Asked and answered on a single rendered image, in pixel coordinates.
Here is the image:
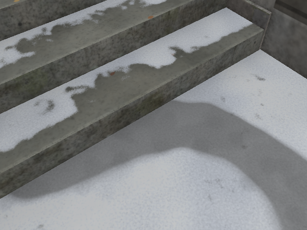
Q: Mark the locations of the stairs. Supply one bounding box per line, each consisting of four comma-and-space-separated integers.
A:
0, 0, 265, 198

